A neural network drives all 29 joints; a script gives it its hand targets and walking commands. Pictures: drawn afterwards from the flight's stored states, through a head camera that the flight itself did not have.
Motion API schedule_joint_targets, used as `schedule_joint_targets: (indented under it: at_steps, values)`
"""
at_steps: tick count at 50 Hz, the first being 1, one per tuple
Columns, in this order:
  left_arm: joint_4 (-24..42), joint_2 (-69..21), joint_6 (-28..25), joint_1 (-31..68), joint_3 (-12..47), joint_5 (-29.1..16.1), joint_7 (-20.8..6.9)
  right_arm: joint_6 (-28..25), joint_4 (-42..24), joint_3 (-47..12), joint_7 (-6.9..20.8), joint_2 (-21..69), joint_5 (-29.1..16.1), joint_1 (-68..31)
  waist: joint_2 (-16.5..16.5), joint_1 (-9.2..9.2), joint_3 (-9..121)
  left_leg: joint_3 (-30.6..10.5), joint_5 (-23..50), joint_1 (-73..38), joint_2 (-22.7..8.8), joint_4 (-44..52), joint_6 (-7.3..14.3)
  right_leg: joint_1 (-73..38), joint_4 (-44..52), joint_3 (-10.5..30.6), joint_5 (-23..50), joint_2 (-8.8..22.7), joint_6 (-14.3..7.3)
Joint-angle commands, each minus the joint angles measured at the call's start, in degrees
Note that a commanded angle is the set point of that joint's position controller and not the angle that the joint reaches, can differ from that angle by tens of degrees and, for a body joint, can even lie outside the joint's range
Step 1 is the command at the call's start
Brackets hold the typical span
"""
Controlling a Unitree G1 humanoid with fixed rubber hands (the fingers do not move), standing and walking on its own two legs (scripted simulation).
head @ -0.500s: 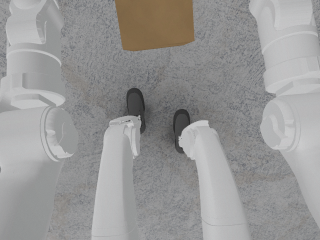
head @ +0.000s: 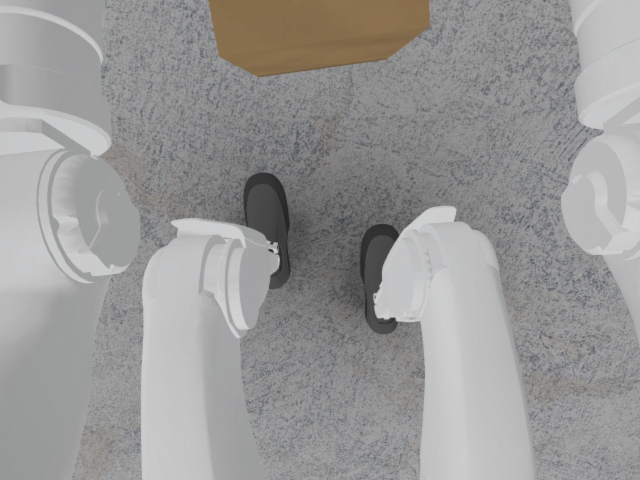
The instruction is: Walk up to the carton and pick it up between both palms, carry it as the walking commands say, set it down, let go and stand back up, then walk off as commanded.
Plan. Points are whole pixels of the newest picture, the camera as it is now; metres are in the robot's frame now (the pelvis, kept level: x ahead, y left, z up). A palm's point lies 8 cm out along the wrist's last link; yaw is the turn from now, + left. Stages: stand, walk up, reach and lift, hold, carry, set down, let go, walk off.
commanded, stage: reach and lift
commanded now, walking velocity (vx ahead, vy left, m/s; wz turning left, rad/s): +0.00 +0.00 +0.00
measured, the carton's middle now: out of the picture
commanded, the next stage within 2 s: none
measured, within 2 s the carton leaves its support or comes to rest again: leaves its support in 1.96 s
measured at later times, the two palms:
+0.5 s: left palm out of the picture +0.59 +0.18 -0.29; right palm out of the picture +0.60 -0.17 -0.28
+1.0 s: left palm out of the picture +0.59 +0.17 -0.29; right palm out of the picture +0.60 -0.16 -0.28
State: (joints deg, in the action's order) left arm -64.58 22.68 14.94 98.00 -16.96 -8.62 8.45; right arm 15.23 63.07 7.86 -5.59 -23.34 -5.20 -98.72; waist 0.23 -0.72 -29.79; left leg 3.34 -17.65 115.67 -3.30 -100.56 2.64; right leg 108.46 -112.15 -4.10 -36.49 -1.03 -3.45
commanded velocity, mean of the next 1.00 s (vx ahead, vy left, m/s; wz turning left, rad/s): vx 0.00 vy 0.00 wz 0.00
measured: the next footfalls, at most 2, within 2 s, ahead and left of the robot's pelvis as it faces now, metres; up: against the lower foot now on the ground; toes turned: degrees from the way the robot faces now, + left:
none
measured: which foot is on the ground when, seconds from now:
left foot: down 0.00-1.00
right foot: down 0.00-1.00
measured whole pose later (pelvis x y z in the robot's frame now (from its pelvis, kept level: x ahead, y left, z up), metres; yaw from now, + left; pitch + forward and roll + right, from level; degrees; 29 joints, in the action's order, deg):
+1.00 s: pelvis +0.02 +0.00 -0.10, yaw +0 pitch +35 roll +3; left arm -73.9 22.7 4.7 98.0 -16.0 -10.8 6.5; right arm 9.4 65.6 -0.6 -5.3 -22.8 -7.4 -98.0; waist 1.1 -0.7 -30.0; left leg 3.5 -21.4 132.8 -5.2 -118.9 2.2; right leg 125.2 -131.6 -4.1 -41.7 -2.1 -3.8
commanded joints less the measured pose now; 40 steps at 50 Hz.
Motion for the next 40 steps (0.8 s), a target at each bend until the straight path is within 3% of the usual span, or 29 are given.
schedule_joint_targets:
  at_steps: [1,4,5,11,13,14,22,28,29,30,32,35,37,40]
  values:
    - [-1.91,8.84,-4.65,15.39,2.11,3.46,-2.85,-4.04,-0.90,-1.00,0.81,-7.14,-1.87,-16.81,1.07,-1.58,75.13,-4.19,6.46,-44.97,4.25,-7.58,-0.93,-7.05,11.72,6.09,9.08,-1.34,3.33]
    - [7.18,8.89,-7.76,21.79,3.12,0.91,-2.57,-6.26,-9.18,-3.63,0.20,-6.80,-3.88,-23.11,1.72,-3.04,87.06,-3.43,14.55,-47.76,4.15,-12.02,-0.95,-12.17,8.42,6.86,16.80,-1.31,3.15]
    - [7.37,10.17,-8.52,22.99,3.43,0.27,-2.10,-6.72,-9.69,-4.69,-0.16,-6.78,-4.52,-24.37,2.64,-3.54,89.34,-3.36,15.82,-48.07,4.11,-13.13,-0.75,-13.71,6.79,6.61,18.75,-1.32,3.31]
    - [2.32,11.91,-9.46,20.06,4.46,-1.97,-1.77,-6.87,-7.66,-9.71,-1.04,-5.54,-6.82,-23.37,5.40,-5.58,88.76,-1.95,14.92,-41.12,3.23,-16.69,-0.60,-18.42,2.98,7.92,21.34,-0.88,3.86]
    - [-3.40,12.12,-9.62,18.36,4.20,-1.59,-2.07,-7.02,-4.67,-9.71,-0.96,-4.87,-6.65,-23.04,5.19,-5.47,80.94,-2.17,12.08,-36.50,2.59,-17.62,-0.22,-14.26,2.14,8.33,18.87,-0.52,4.01]
    - [-2.40,12.23,-9.97,18.50,3.68,-1.02,-2.10,-7.06,-4.75,-9.25,-0.97,-4.26,-6.23,-22.17,4.49,-5.96,80.95,-2.04,12.63,-36.70,2.68,-17.78,-0.30,-13.88,2.03,8.38,19.24,-0.67,4.12]
    - [-5.78,11.65,-11.37,15.14,3.16,0.39,-2.86,-7.36,1.77,-7.17,0.33,-3.32,-5.48,-16.13,2.53,-4.76,70.11,-3.09,13.11,-35.37,2.14,-20.94,-0.28,-3.75,-0.88,8.16,16.43,-0.98,4.17]
    - [2.63,11.66,-12.92,19.80,5.71,-2.78,-1.66,-8.76,-7.43,-10.09,-0.91,-4.23,-8.60,-19.24,2.04,-4.80,88.30,-3.25,24.45,-47.42,2.27,-24.37,-0.46,-8.16,-3.34,7.51,24.45,-1.05,3.99]
    - [3.48,12.06,-12.91,19.16,6.21,-3.51,-1.53,-8.81,-8.04,-10.35,-0.95,-4.71,-9.51,-19.18,2.60,-4.51,88.99,-3.66,23.76,-47.53,2.23,-24.02,-0.22,-8.30,-3.73,6.98,24.00,-1.17,3.82]
    - [3.72,12.55,-12.94,18.82,6.07,-3.38,-1.25,-8.71,-8.91,-10.81,-1.19,-4.34,-9.54,-18.95,2.88,-5.37,90.10,-3.04,23.49,-46.80,2.32,-23.81,-0.25,-9.25,-3.49,7.13,23.83,-1.25,4.03]
    - [1.67,11.73,-12.23,18.11,7.21,-4.06,-1.32,-8.50,-8.24,-11.17,-1.35,-4.63,-9.60,-19.03,2.49,-4.80,87.78,-3.18,22.58,-47.36,2.08,-23.61,-0.14,-7.05,-3.08,6.76,21.37,-1.19,4.27]
    - [-2.85,10.84,-11.33,16.62,7.10,-3.27,-1.69,-7.68,-3.90,-10.45,-1.35,-3.70,-8.27,-17.59,3.22,-4.42,80.15,-3.13,16.65,-41.03,2.03,-22.39,-0.17,-5.94,-2.40,6.82,17.73,-1.09,4.13]
    - [-5.80,10.94,-11.06,15.10,6.29,-2.03,-2.01,-7.17,-2.09,-10.13,-0.95,-2.66,-7.71,-16.65,4.02,-5.16,74.90,-2.27,11.90,-36.76,1.86,-21.56,-0.18,-5.11,-1.17,7.30,13.84,-1.12,4.48]
    - [-6.79,9.43,-11.03,14.44,5.83,-1.12,-2.58,-6.89,-1.31,-10.81,-0.11,-0.20,-7.31,-16.43,4.76,-5.71,72.86,-2.30,10.79,-35.21,1.71,-21.44,-0.12,-5.67,-0.37,7.86,13.24,-1.39,4.72]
